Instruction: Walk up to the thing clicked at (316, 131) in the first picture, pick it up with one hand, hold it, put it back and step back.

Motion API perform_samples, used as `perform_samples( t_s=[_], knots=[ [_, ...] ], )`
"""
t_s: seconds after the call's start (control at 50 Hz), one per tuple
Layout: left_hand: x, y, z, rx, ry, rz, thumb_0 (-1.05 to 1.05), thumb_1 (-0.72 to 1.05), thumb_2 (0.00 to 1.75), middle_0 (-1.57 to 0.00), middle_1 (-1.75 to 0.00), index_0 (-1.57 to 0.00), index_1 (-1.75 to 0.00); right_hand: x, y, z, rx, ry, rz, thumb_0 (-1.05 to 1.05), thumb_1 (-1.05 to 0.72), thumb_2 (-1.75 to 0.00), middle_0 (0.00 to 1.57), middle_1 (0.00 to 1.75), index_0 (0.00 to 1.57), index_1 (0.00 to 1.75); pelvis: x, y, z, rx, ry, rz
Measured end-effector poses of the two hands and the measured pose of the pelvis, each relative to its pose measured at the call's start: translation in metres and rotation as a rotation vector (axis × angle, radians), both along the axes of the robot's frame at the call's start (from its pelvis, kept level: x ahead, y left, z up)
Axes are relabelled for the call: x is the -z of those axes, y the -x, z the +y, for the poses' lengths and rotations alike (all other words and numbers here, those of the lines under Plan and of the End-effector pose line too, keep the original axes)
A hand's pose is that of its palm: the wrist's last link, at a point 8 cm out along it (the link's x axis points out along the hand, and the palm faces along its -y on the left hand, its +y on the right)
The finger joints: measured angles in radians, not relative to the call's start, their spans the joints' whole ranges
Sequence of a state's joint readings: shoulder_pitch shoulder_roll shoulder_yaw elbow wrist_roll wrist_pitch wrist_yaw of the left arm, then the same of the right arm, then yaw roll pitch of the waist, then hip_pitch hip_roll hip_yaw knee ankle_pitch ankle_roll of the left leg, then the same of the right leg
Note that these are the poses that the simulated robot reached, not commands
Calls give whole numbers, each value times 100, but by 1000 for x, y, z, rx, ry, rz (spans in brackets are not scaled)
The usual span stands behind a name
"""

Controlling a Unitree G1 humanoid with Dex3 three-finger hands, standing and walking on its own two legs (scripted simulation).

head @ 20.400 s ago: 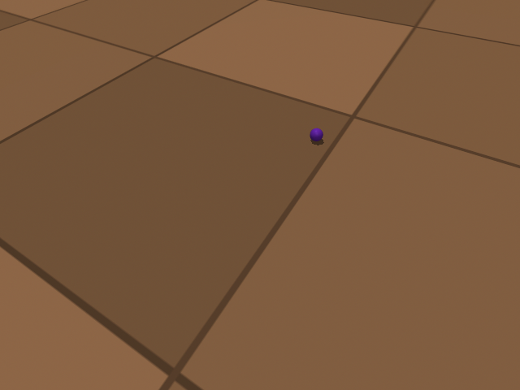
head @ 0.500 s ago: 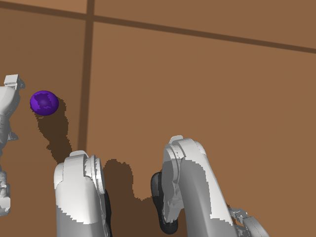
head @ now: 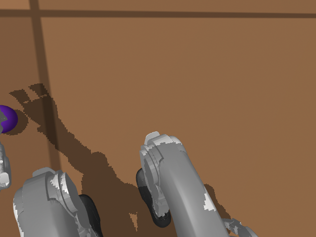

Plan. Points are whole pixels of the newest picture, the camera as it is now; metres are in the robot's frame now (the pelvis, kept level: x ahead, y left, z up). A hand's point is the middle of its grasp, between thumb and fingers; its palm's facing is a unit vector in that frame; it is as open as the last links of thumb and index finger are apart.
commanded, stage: approach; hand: left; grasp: from above
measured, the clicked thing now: (0, 119) +0.48 +0.30 -0.29
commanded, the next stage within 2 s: rest palm in 0.12 s
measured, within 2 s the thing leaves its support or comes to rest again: neither
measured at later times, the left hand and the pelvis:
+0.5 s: hand out of the picture +0.44 +0.30 -0.22, palm faces -0.43 -0.07 -0.90, open 14.2 cm; pelvis +0.00 +0.01 -0.01, yaw +0 degrees
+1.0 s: hand out of the picture +0.46 +0.30 -0.25, palm faces -0.49 -0.15 -0.86, open 14.1 cm; pelvis +0.00 +0.00 -0.02, yaw -3 degrees
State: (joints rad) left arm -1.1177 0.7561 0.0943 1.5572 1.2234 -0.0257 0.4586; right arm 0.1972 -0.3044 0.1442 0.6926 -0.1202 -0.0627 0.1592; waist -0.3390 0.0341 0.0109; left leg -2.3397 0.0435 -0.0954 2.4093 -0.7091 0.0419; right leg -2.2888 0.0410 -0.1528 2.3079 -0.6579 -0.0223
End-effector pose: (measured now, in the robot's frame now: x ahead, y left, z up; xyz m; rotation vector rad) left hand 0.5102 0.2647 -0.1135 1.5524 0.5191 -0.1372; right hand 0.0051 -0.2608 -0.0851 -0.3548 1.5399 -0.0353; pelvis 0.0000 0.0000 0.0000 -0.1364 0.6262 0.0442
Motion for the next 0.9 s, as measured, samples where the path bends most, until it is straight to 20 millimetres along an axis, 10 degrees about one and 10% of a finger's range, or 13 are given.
perform_samples(
  t_s=[0.22, 0.5, 0.72, 0.9],
  knots=[
    [34, 78, 67, -60, 78, 220, 0, -50, 94, -8, -110, -10, -107, 11, -26, 1, -94, -4, 6, 0, -91, -89, 20, 29, 21, 30, 3, 4, -1, -18, 6, -43],
    [48, 70, 41, 139, 99, 20, 0, -53, 98, -8, -102, -8, -101, -7, -101, -9, -260, 121, -164, 0, -91, -90, 20, 29, 20, 30, 12, 3, 9, -30, 40, -53],
    [60, 30, 24, 23, 57, 22, 0, -51, 97, -8, -103, -8, -102, 4, -41, -1, -190, 14, -65, 0, -91, -90, 19, 29, 20, 30, 21, 1, 4, -5, 34, -47],
    [78, 38, 37, -55, 78, 101, 0, -50, 95, -7, -105, -8, -103, 0, 11, 13, -104, -47, 80, 0, -91, -90, 20, 29, 20, 30, 17, 0, 1, 9, 34, -53]
  ],
)
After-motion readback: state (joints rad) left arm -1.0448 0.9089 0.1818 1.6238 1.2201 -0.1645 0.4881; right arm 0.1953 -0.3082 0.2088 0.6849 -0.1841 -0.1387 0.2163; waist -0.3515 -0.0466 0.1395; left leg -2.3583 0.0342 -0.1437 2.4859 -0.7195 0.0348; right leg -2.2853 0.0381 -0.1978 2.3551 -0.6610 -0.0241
